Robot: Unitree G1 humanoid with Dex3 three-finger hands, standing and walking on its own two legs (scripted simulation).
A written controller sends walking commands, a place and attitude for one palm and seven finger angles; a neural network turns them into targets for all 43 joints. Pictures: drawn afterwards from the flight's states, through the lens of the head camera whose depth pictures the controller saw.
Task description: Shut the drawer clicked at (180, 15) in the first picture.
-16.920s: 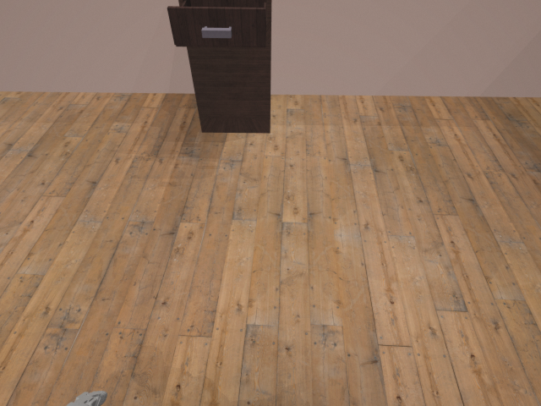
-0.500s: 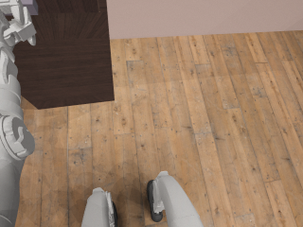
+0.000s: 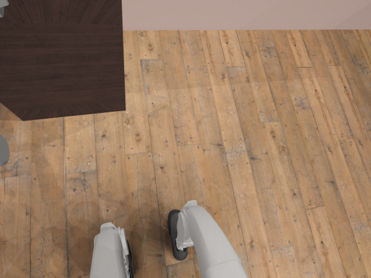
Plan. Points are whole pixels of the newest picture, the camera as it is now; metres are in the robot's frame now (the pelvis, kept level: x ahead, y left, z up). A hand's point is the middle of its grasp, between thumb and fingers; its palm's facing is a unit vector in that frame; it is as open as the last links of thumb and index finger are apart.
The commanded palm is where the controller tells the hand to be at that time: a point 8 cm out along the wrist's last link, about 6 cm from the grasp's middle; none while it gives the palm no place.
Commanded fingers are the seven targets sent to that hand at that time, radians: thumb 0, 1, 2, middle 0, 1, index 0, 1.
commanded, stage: pull the fist back off the drawer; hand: left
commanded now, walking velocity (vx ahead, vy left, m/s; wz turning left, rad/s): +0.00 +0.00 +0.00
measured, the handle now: out of the picture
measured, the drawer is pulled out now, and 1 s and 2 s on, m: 0.00 0.00 0.00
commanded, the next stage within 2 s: draw the hand back to the body in 0.80 s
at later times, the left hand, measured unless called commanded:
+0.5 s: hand out of the picture +0.61 +0.21 +0.09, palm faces +0.03 -1.00 -0.04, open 3.3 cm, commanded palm +0.61 +0.20 +0.09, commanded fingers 0.00 0.90 0.90 -1.40 -1.60 -1.40 -1.60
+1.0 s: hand out of the picture +0.59 +0.19 +0.09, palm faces +0.06 -1.00 -0.05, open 3.2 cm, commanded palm +0.53 +0.23 +0.11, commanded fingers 0.00 0.90 0.90 -1.40 -1.60 -1.40 -1.60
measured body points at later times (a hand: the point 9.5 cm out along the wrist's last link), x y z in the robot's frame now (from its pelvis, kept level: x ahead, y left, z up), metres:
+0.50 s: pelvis -0.01 +0.01 -0.01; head +0.21 +0.06 +0.38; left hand +0.61 +0.26 +0.09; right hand -0.07 -0.24 -0.08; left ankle +0.02 +0.10 -0.61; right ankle +0.08 -0.13 -0.61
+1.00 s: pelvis +0.04 +0.00 +0.03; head +0.22 +0.02 +0.44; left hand +0.58 +0.24 +0.10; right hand +0.02 -0.26 -0.07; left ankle +0.02 +0.10 -0.61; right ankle +0.08 -0.13 -0.61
